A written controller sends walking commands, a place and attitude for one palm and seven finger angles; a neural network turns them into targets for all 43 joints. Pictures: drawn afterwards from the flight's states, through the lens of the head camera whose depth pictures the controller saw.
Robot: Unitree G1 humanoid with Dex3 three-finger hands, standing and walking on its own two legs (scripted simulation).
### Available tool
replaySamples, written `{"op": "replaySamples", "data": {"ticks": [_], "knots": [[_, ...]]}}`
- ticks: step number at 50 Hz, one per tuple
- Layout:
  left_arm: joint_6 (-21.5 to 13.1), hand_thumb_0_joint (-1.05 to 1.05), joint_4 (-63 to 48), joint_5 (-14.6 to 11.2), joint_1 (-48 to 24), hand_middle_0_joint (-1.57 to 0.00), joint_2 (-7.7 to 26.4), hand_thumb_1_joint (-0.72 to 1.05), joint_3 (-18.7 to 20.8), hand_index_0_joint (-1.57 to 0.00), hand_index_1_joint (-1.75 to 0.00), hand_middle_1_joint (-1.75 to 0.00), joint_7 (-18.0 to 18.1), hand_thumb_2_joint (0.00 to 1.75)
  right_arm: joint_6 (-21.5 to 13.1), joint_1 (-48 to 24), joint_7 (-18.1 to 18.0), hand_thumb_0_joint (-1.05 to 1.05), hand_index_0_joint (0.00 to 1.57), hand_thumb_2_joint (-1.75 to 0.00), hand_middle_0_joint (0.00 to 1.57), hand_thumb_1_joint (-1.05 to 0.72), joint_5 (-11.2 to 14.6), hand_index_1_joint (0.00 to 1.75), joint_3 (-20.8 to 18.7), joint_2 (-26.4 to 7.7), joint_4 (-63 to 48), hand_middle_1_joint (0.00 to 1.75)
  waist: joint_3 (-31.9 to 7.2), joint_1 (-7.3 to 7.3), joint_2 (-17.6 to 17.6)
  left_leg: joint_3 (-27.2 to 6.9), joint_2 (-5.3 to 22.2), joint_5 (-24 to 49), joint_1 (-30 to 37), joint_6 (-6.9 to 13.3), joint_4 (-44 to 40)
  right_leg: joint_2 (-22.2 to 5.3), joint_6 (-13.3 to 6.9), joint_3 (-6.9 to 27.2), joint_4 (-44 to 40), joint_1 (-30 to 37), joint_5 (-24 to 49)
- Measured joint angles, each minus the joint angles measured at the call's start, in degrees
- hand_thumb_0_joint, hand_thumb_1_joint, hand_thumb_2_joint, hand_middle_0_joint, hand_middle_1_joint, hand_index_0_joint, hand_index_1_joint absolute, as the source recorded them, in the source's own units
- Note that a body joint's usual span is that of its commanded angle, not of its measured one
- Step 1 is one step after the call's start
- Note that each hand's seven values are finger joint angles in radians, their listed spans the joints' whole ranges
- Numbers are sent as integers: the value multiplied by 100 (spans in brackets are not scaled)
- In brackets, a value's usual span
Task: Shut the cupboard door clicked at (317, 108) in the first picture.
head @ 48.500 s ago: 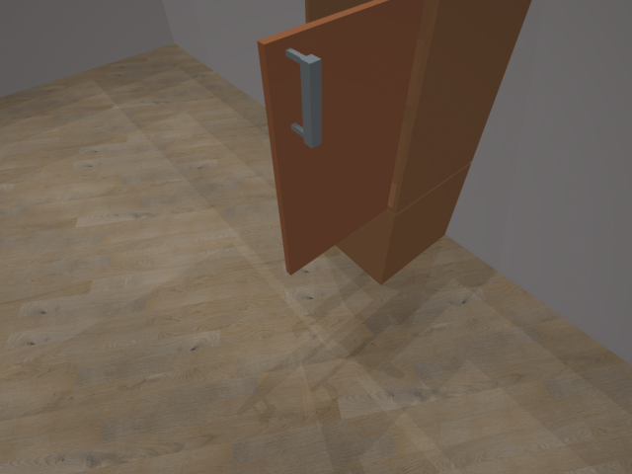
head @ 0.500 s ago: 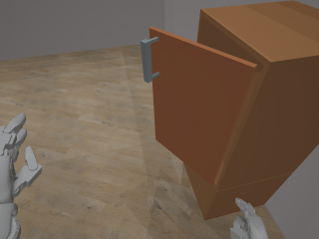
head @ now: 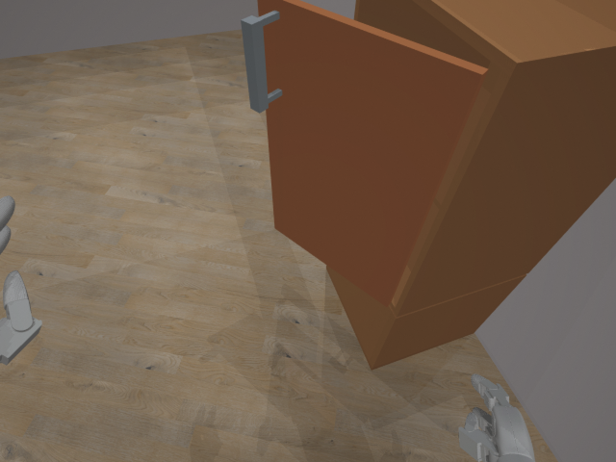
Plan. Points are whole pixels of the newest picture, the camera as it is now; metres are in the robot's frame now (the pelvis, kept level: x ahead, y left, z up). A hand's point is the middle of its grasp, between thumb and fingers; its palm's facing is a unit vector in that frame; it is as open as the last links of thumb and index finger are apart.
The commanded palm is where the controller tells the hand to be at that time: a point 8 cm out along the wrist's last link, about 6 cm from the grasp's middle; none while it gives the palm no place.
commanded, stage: step back with the hand held close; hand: left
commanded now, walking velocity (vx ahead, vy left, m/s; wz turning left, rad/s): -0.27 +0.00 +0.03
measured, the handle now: (265, 63) +0.68 +0.11 +0.16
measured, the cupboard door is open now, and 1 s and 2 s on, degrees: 31 31 31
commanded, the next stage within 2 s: stop stepping back and stand still in 0.64 s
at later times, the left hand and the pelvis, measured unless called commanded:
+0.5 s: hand out of the picture +0.10 +0.25 +0.18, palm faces +0.51 -0.73 -0.45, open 7.4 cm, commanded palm +0.03 +0.28 +0.18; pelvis -0.09 -0.02 -0.02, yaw +3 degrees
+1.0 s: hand out of the picture -0.10 +0.25 +0.20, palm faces +0.64 -0.60 -0.48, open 7.4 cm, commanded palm -0.15 +0.28 +0.18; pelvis -0.23 -0.04 -0.05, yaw +12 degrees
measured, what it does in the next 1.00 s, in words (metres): walks backwards: right foot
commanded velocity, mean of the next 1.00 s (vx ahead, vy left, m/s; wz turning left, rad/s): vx -0.16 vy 0.02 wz -0.01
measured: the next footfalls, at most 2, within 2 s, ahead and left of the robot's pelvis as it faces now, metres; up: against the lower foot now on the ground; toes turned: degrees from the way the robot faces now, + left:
right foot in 0.96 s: -0.20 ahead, -0.12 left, +0.00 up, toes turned +11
left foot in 1.22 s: -0.31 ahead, +0.12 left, +0.00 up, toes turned +15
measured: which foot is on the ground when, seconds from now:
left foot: down 0.00-0.94, up 0.96-1.00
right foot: down 0.00-0.76, up 0.78-0.94, down 0.96-1.00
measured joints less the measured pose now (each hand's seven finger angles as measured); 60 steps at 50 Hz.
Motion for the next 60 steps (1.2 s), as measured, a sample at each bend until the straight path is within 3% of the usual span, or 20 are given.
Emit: {"op": "replaySamples", "data": {"ticks": [5,11,17,22,27,30,33,36,39,42,44,46,48,49,51,53,55,57,60], "knots": [[-185,2,-17,14,-29,-21,112,89,266,-22,-30,-30,92,90,-92,134,13,1,20,-90,21,-90,8,30,93,96,-73,30,-186,12,-93,-13,10,-18,-262,26,311,-5,-41,-14,187,-189,-27],[-315,1,340,139,-319,-21,-297,89,140,-21,-30,-30,158,90,-293,272,15,1,20,-90,21,-90,35,30,190,76,-17,30,-209,89,16,-123,48,-31,-596,32,745,20,14,-83,509,-429,-43],[-404,2,295,262,-527,-21,-536,89,-71,-21,-30,-30,160,90,-455,420,17,1,20,-90,21,-90,19,30,239,101,135,30,-118,122,27,-279,58,-263,-885,35,1032,108,-86,-110,703,-622,-4],[-587,2,26,222,-520,-21,-383,89,27,-21,-30,-30,224,90,-544,436,55,1,20,-90,21,-90,-40,30,240,96,297,30,-100,88,-68,-334,-21,-334,-1036,-4,923,109,-147,-65,557,-765,208],[-743,1,49,201,-482,-21,-117,89,214,-21,-30,-30,279,90,-596,449,40,1,20,-90,21,-90,-11,30,163,26,270,30,-88,-52,51,-377,-2,-120,-1185,19,808,241,-192,41,565,-912,-79],[-762,1,143,177,-465,-21,55,89,326,-21,-30,-30,284,90,-617,454,57,1,20,-90,21,-90,24,30,116,30,265,30,-57,-128,-18,-341,-63,-69,-1276,11,847,243,-183,183,558,-979,350],[-774,1,223,194,-394,-21,13,89,329,-21,-30,-30,303,90,-583,393,84,1,20,-90,21,-90,13,30,72,-17,343,30,-43,-104,-51,-296,-95,-428,-1390,31,1048,223,-116,256,592,-1058,545],[-722,1,277,229,-372,-21,-229,89,182,-21,-30,-30,341,90,-535,338,80,1,20,-90,21,-90,8,30,35,-114,358,30,-49,-50,57,-347,-73,-1006,-1587,94,1221,279,-179,231,648,-1209,-63],[-629,1,117,187,-428,-21,-273,89,115,-21,-30,-30,329,90,-535,271,78,1,20,-90,21,-90,-25,30,24,-107,304,30,55,-36,40,-357,-30,-664,-1740,132,1098,320,-288,195,1031,-1501,-1136],[-488,2,-149,108,-749,-21,64,89,119,-21,-30,-30,186,90,-702,373,64,1,20,-90,21,-90,-90,30,-86,85,284,30,177,-194,188,-445,263,675,-1833,161,865,744,-208,-20,3357,-1648,-1896],[-572,2,-310,61,-933,-21,302,89,183,-22,-30,-30,117,90,-810,504,144,1,20,-90,20,-90,-36,30,-110,253,396,30,78,-327,187,-377,415,1138,-1901,123,667,966,-227,-292,4036,-1151,-2052],[-701,2,-462,2,-770,-22,438,89,380,-22,-30,-30,132,90,-823,629,230,1,20,-90,20,-90,46,30,-63,368,430,30,-196,-361,24,-51,435,1005,-2051,-12,552,981,-405,-498,3269,-383,-2305],[-747,2,-592,-67,-394,-21,520,89,710,-22,-30,-30,178,90,-754,628,238,1,20,-90,21,-90,87,30,5,382,358,30,-418,-196,-230,261,291,67,-2422,-247,1084,816,-720,-352,2026,69,-2459],[-752,1,-584,-59,-285,-21,407,89,722,-22,-30,-30,162,90,-678,547,242,1,20,-90,21,-90,65,30,4,294,448,30,-389,-73,-142,16,192,-277,-2590,-304,1876,803,-807,-332,2149,-41,-2327],[-688,1,-399,-51,-199,-21,222,89,589,-22,-30,-30,53,90,-522,527,254,1,20,-90,21,-90,-9,30,7,150,836,30,-552,176,-28,-364,-76,-330,-2694,-360,3479,739,-793,-313,2076,-81,-2007],[-645,1,-26,-24,-273,-21,-13,89,428,-22,-30,-30,26,90,-440,638,216,1,20,-90,21,-90,-25,30,52,92,1095,30,-799,451,-37,-435,-199,-100,-2304,-304,4032,665,-692,-194,1511,65,-1574],[-629,1,461,-1,-410,-21,-240,89,328,-22,-30,-30,110,90,-499,740,156,1,20,-90,21,-90,-12,30,111,73,1116,30,-964,588,-105,-342,-211,-150,-1677,-213,3622,557,-600,-66,864,203,-1138],[-528,1,966,48,-732,-21,-418,89,176,-21,-30,-30,224,90,-621,752,88,1,20,-90,21,-90,-5,30,143,41,1013,30,-959,629,-188,-210,-195,-503,-905,-67,2459,417,-530,15,421,249,-825],[-248,1,1315,120,-1195,-20,-629,90,-167,-21,-30,-30,375,90,-809,627,9,1,20,-90,21,-90,-47,30,158,-107,746,30,-806,511,-132,-75,-71,-720,306,176,259,348,-416,-37,317,78,-637]]}}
